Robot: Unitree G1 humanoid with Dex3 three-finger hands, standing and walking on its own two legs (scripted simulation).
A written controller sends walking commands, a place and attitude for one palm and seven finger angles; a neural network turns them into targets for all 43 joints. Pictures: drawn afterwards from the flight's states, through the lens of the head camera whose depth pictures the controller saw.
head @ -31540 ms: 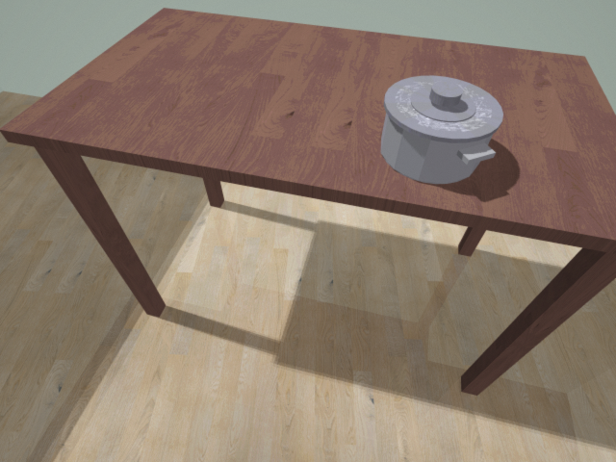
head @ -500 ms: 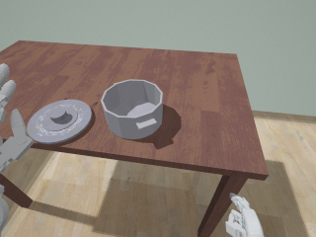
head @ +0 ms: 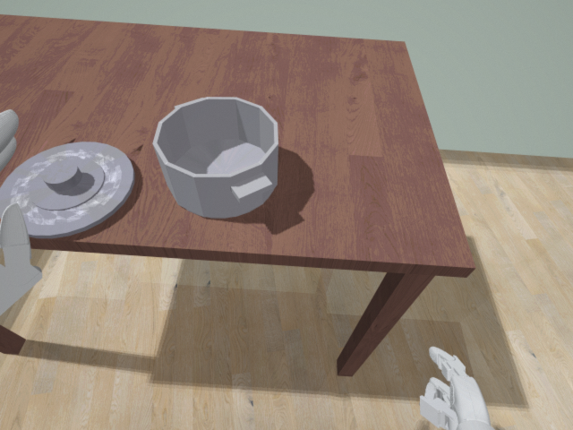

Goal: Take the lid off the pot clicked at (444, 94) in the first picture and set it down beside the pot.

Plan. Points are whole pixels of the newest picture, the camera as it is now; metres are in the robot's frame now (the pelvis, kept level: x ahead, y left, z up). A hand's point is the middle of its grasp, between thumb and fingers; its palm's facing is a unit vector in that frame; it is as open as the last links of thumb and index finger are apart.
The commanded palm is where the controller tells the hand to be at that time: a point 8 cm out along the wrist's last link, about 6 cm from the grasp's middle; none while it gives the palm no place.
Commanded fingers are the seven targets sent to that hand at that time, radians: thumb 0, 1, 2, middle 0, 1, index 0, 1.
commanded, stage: step back with the hand held close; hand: left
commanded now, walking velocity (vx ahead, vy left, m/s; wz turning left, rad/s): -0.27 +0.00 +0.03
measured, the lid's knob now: (62, 175) +0.44 +0.38 +0.07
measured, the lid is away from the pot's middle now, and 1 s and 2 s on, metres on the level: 0.24 0.24 0.24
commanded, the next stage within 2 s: stop stepping back and stand still in 1.10 s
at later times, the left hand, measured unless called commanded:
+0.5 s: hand out of the picture +0.14 +0.23 +0.24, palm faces +0.44 -0.80 -0.40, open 7.4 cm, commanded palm +0.06 +0.29 +0.26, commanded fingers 0.00 0.90 0.90 -0.20 -0.30 -0.20 -0.30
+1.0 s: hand out of the picture +0.09 +0.24 +0.24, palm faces +0.44 -0.81 -0.38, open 7.4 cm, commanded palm +0.00 +0.29 +0.26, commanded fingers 0.00 0.90 0.90 -0.20 -0.30 -0.20 -0.30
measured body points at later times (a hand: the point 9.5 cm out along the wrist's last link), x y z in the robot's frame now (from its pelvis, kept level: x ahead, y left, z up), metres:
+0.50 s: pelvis -0.06 +0.00 -0.01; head -0.03 +0.02 +0.44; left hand +0.11 +0.27 +0.26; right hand +0.12 -0.23 -0.09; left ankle +0.03 +0.10 -0.74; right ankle +0.02 -0.15 -0.74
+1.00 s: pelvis -0.12 +0.01 -0.02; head -0.08 +0.04 +0.43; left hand +0.06 +0.28 +0.25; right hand +0.06 -0.23 -0.09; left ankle -0.07 +0.13 -0.74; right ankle -0.04 -0.13 -0.71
